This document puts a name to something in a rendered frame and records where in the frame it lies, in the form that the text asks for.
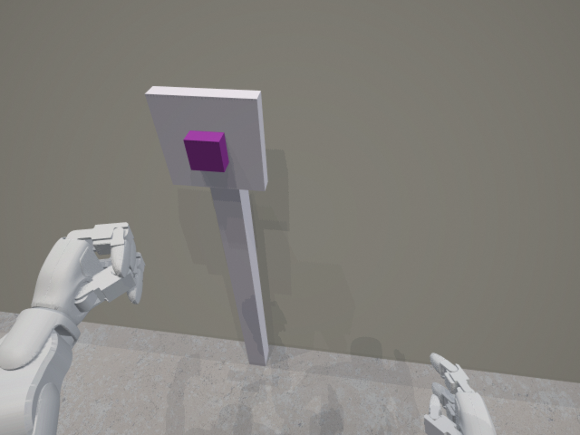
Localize left robot forearm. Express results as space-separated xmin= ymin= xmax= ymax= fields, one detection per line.
xmin=0 ymin=307 xmax=81 ymax=435

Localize right robot hand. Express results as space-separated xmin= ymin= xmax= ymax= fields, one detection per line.
xmin=424 ymin=353 xmax=497 ymax=435

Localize panel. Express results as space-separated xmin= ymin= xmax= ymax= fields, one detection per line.
xmin=145 ymin=86 xmax=269 ymax=366

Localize left robot hand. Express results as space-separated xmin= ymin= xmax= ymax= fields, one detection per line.
xmin=31 ymin=222 xmax=145 ymax=325

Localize button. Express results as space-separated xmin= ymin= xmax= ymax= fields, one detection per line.
xmin=184 ymin=130 xmax=229 ymax=172

